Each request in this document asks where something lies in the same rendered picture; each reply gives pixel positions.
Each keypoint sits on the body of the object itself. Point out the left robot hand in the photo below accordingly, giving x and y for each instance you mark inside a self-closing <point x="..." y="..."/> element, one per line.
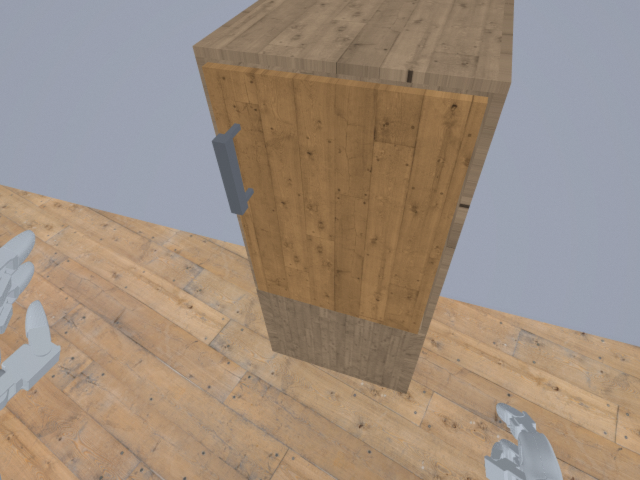
<point x="29" y="363"/>

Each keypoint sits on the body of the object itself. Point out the cupboard door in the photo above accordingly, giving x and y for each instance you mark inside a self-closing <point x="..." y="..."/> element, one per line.
<point x="355" y="185"/>

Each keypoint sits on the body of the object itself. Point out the handle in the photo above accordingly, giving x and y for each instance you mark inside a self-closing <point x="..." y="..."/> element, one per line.
<point x="230" y="172"/>

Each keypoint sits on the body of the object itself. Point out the right robot hand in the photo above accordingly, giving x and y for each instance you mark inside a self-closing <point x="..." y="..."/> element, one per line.
<point x="532" y="459"/>

